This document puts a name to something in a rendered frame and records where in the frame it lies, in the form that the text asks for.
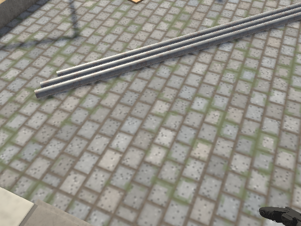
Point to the right robot hand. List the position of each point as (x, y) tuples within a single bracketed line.
[(287, 216)]

